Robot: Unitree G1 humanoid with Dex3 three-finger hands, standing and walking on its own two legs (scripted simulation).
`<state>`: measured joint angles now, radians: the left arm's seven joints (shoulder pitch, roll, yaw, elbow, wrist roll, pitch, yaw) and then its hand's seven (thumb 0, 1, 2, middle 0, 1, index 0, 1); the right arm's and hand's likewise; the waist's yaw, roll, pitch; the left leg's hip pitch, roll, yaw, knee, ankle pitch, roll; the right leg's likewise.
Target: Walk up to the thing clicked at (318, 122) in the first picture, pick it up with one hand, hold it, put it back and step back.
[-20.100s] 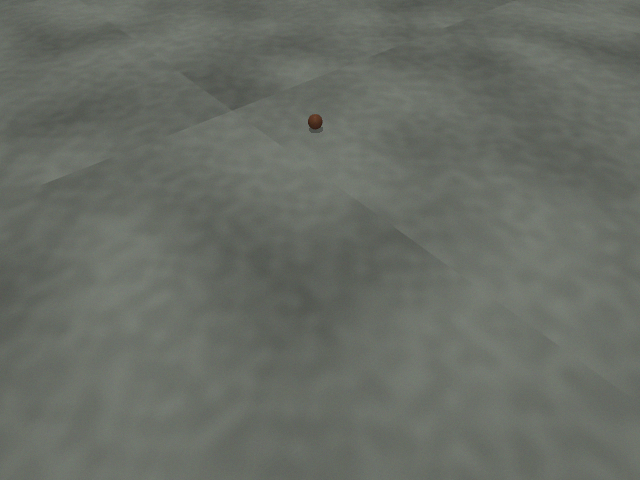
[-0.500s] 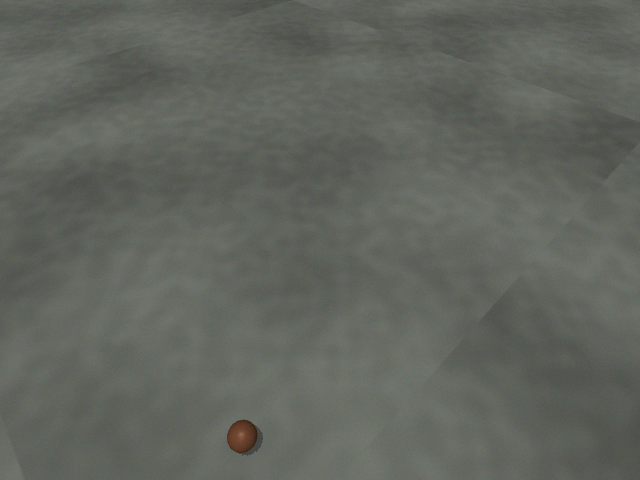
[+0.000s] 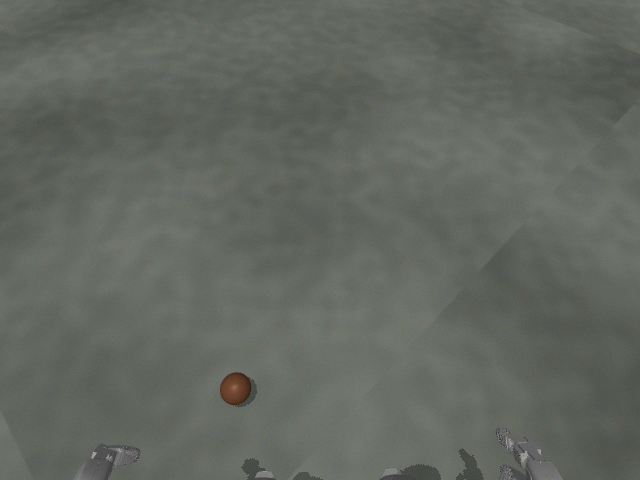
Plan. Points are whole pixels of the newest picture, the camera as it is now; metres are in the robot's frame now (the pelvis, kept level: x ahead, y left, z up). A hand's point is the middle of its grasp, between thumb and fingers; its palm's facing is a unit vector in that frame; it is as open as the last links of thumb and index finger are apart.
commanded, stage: rise first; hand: left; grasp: from above
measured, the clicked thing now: (235, 388) +0.42 +0.24 -0.68
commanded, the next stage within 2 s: none
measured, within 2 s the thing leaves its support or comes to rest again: neither
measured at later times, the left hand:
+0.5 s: hand out of the picture +0.14 +0.27 -0.22, palm faces -0.29 -0.79 -0.55, open 14.1 cm
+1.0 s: hand (177, 437) +0.26 +0.30 -0.42, palm faces -0.47 -0.30 -0.83, open 14.0 cm
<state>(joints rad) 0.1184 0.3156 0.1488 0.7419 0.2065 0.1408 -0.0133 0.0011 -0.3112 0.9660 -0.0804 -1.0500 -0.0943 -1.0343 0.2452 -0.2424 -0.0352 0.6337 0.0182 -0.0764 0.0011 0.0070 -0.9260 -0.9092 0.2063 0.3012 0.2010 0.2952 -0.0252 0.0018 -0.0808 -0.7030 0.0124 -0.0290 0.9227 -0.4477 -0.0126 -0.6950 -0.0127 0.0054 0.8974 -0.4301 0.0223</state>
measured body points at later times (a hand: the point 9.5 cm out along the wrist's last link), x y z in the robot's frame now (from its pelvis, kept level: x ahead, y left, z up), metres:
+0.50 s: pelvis -0.01 +0.00 -0.09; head +0.12 +0.02 +0.35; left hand +0.15 +0.31 -0.19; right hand +0.19 -0.24 -0.17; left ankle +0.00 +0.12 -0.69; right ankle +0.00 -0.14 -0.69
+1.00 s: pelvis -0.09 -0.01 -0.29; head +0.13 +0.01 +0.11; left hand +0.28 +0.31 -0.38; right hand +0.06 -0.28 -0.43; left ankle +0.00 +0.12 -0.69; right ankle +0.00 -0.14 -0.69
